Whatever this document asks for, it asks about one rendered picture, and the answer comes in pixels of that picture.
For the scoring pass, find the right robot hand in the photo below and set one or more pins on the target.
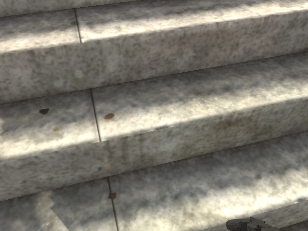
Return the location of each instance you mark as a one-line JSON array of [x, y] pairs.
[[249, 224]]

